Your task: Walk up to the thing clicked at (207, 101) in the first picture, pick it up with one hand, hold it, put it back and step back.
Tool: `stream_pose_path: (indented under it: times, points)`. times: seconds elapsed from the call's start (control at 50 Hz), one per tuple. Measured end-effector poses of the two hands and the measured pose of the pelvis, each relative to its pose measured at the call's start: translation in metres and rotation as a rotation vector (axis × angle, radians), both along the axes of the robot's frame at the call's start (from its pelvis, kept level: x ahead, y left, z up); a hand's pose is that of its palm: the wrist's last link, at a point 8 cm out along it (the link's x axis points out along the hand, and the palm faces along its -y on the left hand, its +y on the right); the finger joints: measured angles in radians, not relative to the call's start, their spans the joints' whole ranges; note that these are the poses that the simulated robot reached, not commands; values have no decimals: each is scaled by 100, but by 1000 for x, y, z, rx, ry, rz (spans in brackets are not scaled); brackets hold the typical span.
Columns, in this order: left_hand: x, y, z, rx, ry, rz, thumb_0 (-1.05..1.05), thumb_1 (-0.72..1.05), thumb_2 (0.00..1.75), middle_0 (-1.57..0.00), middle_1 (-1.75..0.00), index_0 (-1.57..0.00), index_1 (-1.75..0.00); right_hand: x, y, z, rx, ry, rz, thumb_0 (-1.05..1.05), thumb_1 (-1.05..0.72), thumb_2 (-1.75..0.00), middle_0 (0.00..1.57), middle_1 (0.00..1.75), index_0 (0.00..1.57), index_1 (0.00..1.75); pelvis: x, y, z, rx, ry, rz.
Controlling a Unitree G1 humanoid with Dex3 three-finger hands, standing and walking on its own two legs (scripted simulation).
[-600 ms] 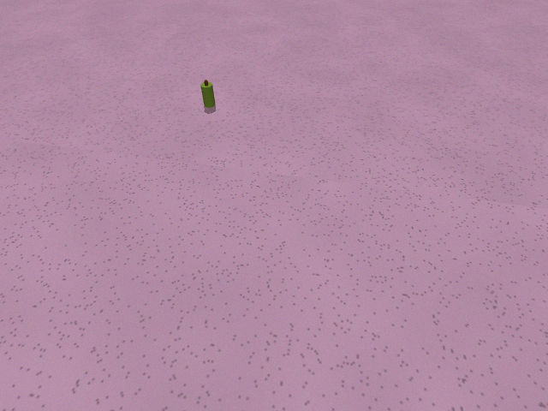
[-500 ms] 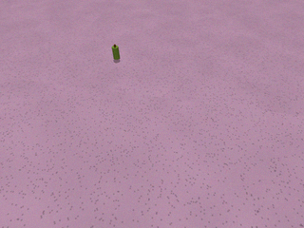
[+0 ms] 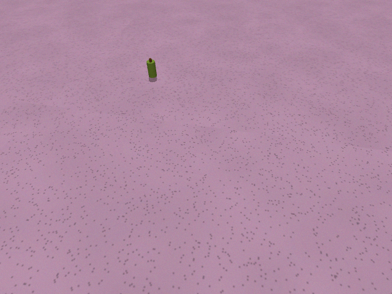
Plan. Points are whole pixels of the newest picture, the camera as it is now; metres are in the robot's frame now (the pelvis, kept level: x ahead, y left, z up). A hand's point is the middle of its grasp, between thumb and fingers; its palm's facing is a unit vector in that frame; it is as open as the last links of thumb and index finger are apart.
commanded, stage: stand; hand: left
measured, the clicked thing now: (151, 67) +2.15 +0.50 -0.69
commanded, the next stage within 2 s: walk up in 0.52 s
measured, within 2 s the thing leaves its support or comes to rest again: neither
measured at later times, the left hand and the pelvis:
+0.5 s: hand out of the picture +0.07 +0.25 -0.16, palm faces -0.02 -0.94 -0.34, open 7.3 cm; pelvis +0.00 +0.00 +0.00, yaw +0 degrees
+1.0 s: hand out of the picture +0.13 +0.40 -0.18, palm faces +0.08 -0.91 -0.40, open 7.4 cm; pelvis +0.14 +0.09 -0.03, yaw +7 degrees
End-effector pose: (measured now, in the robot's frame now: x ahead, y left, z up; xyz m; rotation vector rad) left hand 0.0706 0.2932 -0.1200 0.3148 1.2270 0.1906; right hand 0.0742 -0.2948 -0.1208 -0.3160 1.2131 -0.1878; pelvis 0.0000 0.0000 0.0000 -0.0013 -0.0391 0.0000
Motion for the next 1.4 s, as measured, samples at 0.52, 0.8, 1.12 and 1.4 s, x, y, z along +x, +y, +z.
stream_pose_path:
  times: [0.52, 0.8, 1.12, 1.4]
  points:
    - [-1, 3, 0, 1, 8, 5, 0, 91, 89, -20, -30, -21, -30, -3, 2, 0, -2, 18, 2, 1, -90, -90, 21, 30, 20, 30, 2, 2, 1, -1, 2, 4]
    - [-23, 69, 16, 77, -34, 124, 0, 90, 89, -20, -30, -21, -31, 93, -4, 19, -21, -60, 126, 1, -90, -90, 21, 30, 20, 30, 51, 23, -6, -17, 15, 85]
    - [164, 139, 0, 8, -106, 45, 1, 91, 89, -20, -30, -20, -30, 201, 71, 20, -44, -104, 90, 0, -90, -90, 21, 30, 20, 30, 192, 98, -14, 32, -13, 119]
    - [391, 124, 23, 94, -222, 40, 1, 91, 89, -20, -30, -21, -30, 339, 45, -40, 8, 74, 72, 1, -90, -90, 21, 30, 20, 30, 383, 74, -37, 0, 14, 139]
